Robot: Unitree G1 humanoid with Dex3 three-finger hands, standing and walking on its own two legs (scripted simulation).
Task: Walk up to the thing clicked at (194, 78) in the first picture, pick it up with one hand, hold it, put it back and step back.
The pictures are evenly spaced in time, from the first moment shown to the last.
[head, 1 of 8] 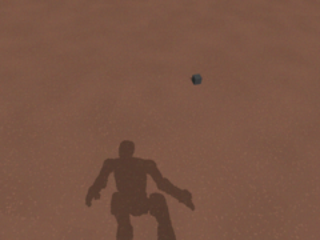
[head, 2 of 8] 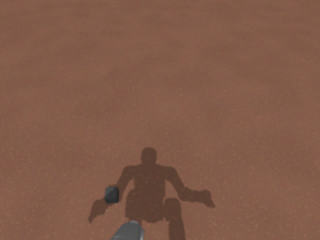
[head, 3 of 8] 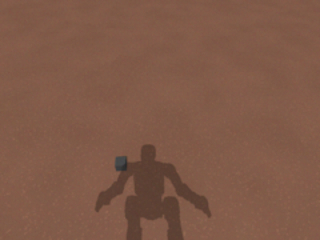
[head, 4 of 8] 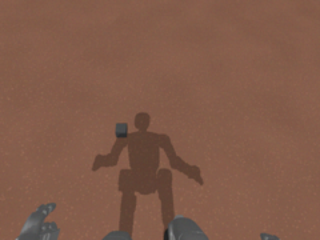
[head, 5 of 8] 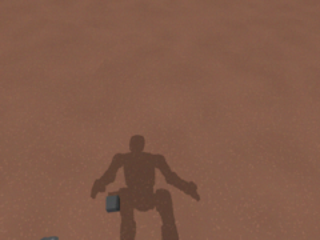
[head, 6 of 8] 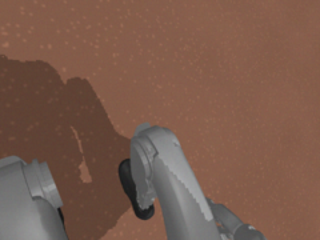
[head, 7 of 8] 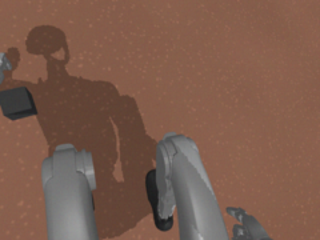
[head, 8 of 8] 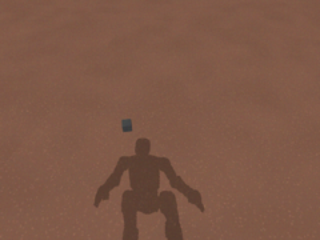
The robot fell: no
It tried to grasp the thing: yes
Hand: left
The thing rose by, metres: 0.67
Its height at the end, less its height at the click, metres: +0.00
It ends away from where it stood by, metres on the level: 0.02
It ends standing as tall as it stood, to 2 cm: yes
